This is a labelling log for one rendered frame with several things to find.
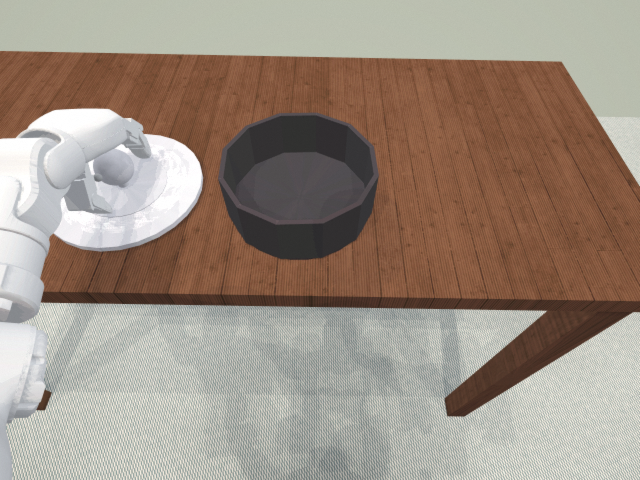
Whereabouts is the left robot hand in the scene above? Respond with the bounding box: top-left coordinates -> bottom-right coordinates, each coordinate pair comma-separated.
28,109 -> 151,214

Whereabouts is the knob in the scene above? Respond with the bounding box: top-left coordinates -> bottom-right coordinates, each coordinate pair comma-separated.
93,149 -> 134,186

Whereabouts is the table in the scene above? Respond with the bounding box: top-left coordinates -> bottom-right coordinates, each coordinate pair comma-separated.
0,51 -> 640,417

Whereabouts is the robot left forearm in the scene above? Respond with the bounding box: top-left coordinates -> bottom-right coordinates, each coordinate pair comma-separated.
0,125 -> 86,323

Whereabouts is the pot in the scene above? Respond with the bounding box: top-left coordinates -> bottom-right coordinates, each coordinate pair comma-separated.
218,113 -> 379,260

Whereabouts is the lid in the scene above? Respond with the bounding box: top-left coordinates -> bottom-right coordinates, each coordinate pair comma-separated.
53,134 -> 203,252

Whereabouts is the left robot upper arm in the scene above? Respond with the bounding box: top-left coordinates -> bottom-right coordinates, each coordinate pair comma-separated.
0,322 -> 48,480

